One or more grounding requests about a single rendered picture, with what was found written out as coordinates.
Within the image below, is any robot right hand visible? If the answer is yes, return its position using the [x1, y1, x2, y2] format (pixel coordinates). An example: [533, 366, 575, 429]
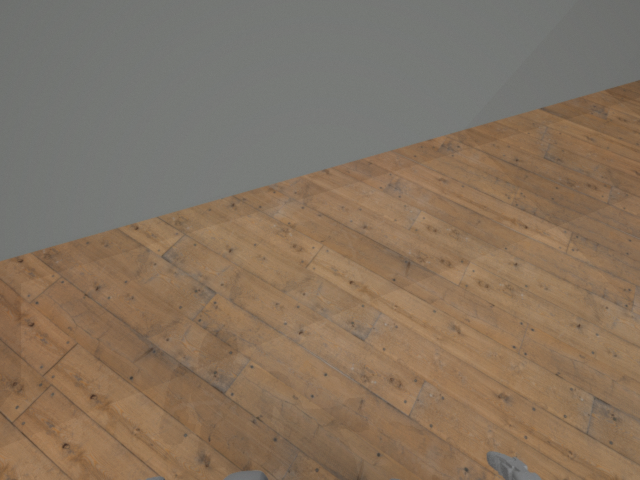
[487, 451, 542, 480]

